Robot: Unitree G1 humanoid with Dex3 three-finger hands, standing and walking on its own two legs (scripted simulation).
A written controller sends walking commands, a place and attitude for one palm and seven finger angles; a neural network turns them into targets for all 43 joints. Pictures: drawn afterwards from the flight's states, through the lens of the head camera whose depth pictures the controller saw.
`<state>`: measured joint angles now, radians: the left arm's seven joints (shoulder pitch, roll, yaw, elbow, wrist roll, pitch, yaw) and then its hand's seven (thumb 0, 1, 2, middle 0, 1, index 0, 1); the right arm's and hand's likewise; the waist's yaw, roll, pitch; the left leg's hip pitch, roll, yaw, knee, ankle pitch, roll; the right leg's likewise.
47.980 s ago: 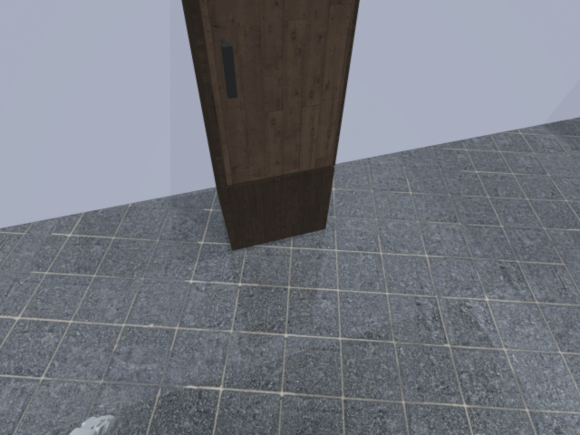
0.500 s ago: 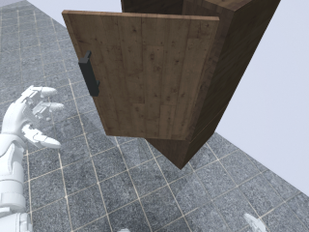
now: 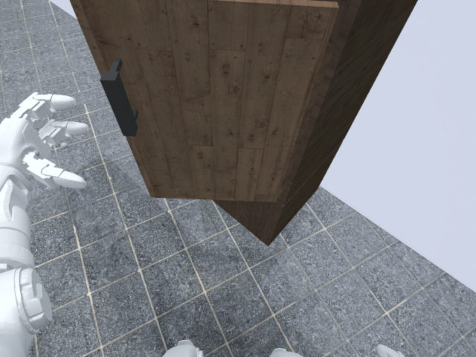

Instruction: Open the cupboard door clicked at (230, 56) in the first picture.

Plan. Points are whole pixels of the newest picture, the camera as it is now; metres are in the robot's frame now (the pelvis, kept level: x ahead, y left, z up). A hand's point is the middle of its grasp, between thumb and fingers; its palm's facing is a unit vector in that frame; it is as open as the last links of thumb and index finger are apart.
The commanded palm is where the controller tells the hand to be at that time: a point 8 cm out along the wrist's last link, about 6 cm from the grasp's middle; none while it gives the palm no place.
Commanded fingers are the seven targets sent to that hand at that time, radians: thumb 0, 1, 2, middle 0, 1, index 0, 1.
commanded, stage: move the hooked fingers beside the handle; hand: left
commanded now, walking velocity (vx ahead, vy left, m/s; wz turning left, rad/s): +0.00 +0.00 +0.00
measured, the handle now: (124, 98) +0.55 +0.21 +0.09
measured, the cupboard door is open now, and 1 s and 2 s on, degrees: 40 40 40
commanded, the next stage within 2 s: slide the fingers in behind the handle in 1.78 s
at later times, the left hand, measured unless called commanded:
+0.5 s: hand (74, 110) +0.51 +0.28 +0.10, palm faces -0.05 -1.00 -0.01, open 14.0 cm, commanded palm +0.50 +0.32 +0.10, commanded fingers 0.00 -0.50 0.30 -0.30 -1.20 -0.30 -1.20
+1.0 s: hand (73, 109) +0.51 +0.28 +0.10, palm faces -0.02 -1.00 -0.02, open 14.0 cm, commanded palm +0.50 +0.32 +0.09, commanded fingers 0.00 -0.50 0.30 -0.30 -1.20 -0.30 -1.20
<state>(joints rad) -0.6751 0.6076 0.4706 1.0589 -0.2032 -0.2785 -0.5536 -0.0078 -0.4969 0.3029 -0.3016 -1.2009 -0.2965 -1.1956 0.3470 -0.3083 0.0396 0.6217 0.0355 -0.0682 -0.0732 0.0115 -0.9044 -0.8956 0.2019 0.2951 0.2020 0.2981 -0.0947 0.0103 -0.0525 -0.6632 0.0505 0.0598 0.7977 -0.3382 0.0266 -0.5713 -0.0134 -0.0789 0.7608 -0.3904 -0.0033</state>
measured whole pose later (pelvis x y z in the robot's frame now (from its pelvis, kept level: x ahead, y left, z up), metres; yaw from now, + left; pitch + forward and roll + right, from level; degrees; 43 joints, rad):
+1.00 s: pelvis +0.02 +0.01 -0.01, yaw -2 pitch +19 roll -4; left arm -0.89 0.75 0.53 1.20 -0.11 -0.28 -0.52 -0.01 -0.50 0.30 -0.30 -1.20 -0.30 -1.20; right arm 0.42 -0.29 0.04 0.59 0.01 0.08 -0.03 0.01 -0.90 -0.90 0.20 0.30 0.20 0.30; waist -0.17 0.02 -0.08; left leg -0.83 0.08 0.06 0.90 -0.40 0.04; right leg -0.72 0.01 -0.07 0.80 -0.42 0.01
